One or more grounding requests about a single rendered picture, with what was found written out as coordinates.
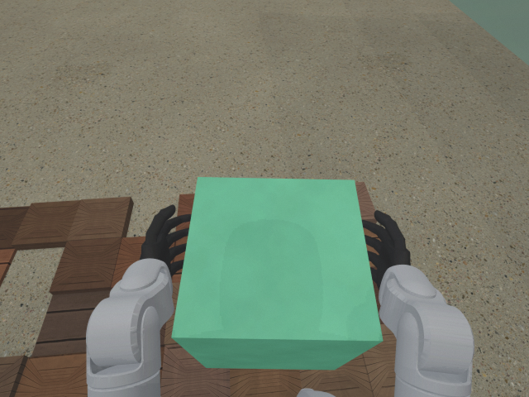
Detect right robot hand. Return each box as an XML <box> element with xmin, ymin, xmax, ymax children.
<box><xmin>361</xmin><ymin>210</ymin><xmax>411</xmax><ymax>289</ymax></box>

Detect carton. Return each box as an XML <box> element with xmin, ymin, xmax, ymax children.
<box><xmin>171</xmin><ymin>177</ymin><xmax>383</xmax><ymax>370</ymax></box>

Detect robot right shin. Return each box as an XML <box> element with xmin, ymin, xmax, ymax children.
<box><xmin>297</xmin><ymin>388</ymin><xmax>313</xmax><ymax>396</ymax></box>

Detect robot right forearm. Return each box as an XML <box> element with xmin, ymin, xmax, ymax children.
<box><xmin>379</xmin><ymin>265</ymin><xmax>474</xmax><ymax>397</ymax></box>

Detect robot left forearm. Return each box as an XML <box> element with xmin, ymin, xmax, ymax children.
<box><xmin>86</xmin><ymin>258</ymin><xmax>174</xmax><ymax>397</ymax></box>

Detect left robot hand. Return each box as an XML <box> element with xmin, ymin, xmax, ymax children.
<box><xmin>140</xmin><ymin>205</ymin><xmax>192</xmax><ymax>277</ymax></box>

